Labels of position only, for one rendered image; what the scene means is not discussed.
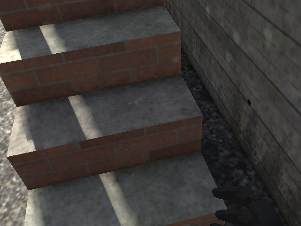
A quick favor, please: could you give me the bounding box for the robot right hand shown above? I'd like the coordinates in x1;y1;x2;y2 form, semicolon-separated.
210;185;288;226

